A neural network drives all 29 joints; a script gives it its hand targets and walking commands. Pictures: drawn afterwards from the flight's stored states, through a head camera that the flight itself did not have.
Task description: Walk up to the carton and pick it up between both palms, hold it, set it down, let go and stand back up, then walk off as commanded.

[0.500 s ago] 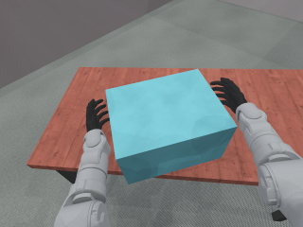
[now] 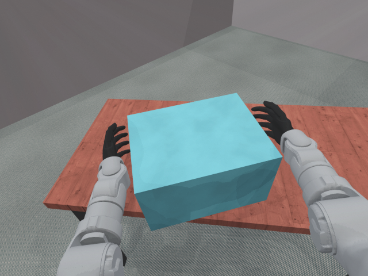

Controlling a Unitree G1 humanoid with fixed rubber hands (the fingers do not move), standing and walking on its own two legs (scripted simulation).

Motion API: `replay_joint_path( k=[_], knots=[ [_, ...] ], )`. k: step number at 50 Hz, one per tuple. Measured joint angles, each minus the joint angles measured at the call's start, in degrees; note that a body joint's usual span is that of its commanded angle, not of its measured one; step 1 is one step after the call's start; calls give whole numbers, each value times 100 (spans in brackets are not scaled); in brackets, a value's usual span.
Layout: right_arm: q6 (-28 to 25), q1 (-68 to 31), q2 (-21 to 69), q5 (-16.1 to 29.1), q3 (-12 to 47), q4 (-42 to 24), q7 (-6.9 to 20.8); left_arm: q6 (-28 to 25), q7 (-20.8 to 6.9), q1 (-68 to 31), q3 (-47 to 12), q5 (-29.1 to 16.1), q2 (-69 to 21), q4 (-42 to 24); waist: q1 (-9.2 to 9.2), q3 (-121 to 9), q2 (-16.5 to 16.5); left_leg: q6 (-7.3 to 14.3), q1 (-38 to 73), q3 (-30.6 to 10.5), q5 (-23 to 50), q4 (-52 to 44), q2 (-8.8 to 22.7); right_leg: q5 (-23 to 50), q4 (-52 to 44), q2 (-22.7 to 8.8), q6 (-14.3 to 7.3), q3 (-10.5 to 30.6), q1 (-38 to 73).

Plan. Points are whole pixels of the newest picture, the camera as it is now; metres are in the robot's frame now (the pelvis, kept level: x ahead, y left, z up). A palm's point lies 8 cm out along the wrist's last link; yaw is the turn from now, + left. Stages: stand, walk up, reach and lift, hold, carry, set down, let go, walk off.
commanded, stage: reach and lift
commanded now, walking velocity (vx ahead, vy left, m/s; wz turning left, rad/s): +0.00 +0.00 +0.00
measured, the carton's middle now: (196, 157) +0.40 +0.04 +0.03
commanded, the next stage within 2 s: hold in 1.92 s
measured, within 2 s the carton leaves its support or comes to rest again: neither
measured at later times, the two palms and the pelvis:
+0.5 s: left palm (101, 142) +0.35 +0.25 +0.13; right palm (282, 124) +0.41 -0.14 +0.15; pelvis -0.01 +0.01 +0.00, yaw +1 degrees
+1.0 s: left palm (94, 131) +0.33 +0.24 +0.18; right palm (295, 123) +0.37 -0.15 +0.18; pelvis -0.02 +0.02 +0.00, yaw +2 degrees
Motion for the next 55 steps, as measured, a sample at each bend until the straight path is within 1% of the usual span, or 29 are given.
replay_joint_path(
  k=[4, 8, 14, 19, 22, 26, 29, 31, 35, 38, 43, 51, 55],
  knots=[
    [71, 0, 23, -6, 0, -1, -35, 145, -14, -69, 0, 0, 40, -1, -40, 17, 0, 0, 91, -11, 22, 0, -20, 16, 0, -19, 5, -10, 97],
    [119, -1, 45, -100, -88, -1, -55, 290, -91, -178, -1, 0, 93, -1, -77, 59, 1, 1, 131, -12, 47, 0, -40, 38, -1, -39, 6, -10, 139],
    [203, -2, 49, -134, -148, -21, -68, 431, -119, -297, 0, 1, 120, -2, -87, 87, 0, 31, 132, -13, 68, -1, -67, 52, -2, -65, 10, -10, 145],
    [458, -3, 106, -77, -148, -298, -133, 475, -120, -306, -40, 1, 209, -9, -126, 82, 0, 59, 146, -20, 64, -1, -77, 59, -36, -76, 52, -15, 180],
    [648, 4, 148, 89, -149, -560, -205, 613, -121, -308, -130, 1, 311, -160, -183, 75, 0, 60, 176, -42, 58, -1, -81, 70, -86, -81, 67, -35, 243],
    [883, 56, 158, 369, -150, -973, -279, 919, -119, -302, -223, 1, 412, -616, -263, 35, -1, 60, 273, -75, 43, 0, -85, 83, -168, -87, 73, -65, 391],
    [1087, 65, 157, 457, -148, -1199, -320, 1175, -134, -300, -224, 0, 449, -878, -349, 31, -1, 60, 421, -94, 24, 0, -88, 83, -220, -90, 77, -82, 570],
    [1274, 66, 163, 458, -148, -1303, -348, 1346, -205, -299, -180, -2, 462, -915, -421, 31, -1, 60, 526, -99, 10, 0, -90, 83, -244, -93, 84, -86, 687],
    [1610, 70, 186, 454, -148, -1347, -375, 1733, -446, -281, -9, 2, 461, -916, -576, 52, 0, 85, 665, -99, 6, -1, -110, 88, -252, -111, 90, -86, 832],
    [1762, 76, 188, 454, -149, -1350, -378, 1904, -479, -280, 0, 15, 461, -919, -639, 67, 0, 102, 672, -100, 34, -1, -135, 103, -237, -134, 90, -86, 836],
    [1804, 75, 214, 448, -149, -1386, -403, 1985, -479, -325, 1, 15, 494, -922, -647, 80, 0, 115, 673, -101, 71, -1, -169, 107, -179, -166, 91, -87, 814],
    [1805, 75, 323, 276, -311, -1529, -477, 2130, -481, -637, 0, 15, 621, -922, -647, 75, 0, 134, 672, -102, 82, -2, -182, 106, -159, -178, 91, -87, 805],
    [1879, 75, 342, 253, -332, -1598, -505, 2188, -569, -700, 14, 21, 671, -921, -655, 76, 0, 150, 672, -102, 82, -17, -183, 106, -179, -178, 91, -87, 808]
  ],
)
